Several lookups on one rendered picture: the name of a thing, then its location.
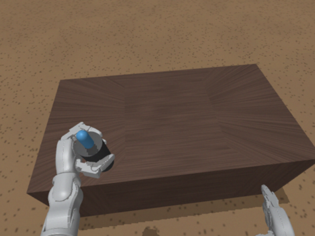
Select left robot arm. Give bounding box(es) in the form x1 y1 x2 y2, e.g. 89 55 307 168
40 172 83 236

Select left robot hand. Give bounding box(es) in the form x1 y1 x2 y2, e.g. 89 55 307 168
56 122 115 178

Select bottle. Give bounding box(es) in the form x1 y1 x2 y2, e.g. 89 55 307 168
75 130 114 172

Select right robot hand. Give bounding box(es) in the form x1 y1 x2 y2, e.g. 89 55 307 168
255 185 295 236

